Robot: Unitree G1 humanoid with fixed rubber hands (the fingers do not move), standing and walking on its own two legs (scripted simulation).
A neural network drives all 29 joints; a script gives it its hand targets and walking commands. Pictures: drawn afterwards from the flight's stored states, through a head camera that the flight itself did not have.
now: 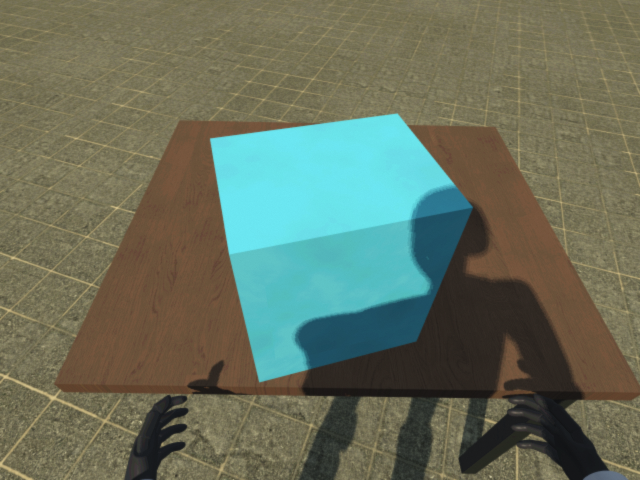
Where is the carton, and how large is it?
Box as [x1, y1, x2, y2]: [210, 114, 472, 381]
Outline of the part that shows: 397,114 210,138 230,260 259,381 416,340 472,207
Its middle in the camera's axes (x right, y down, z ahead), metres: +0.01 +0.01 +0.56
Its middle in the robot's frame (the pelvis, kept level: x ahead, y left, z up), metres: +0.42 +0.04 +0.05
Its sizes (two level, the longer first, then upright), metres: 0.260 0.202 0.297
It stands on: a table, 0.68 m high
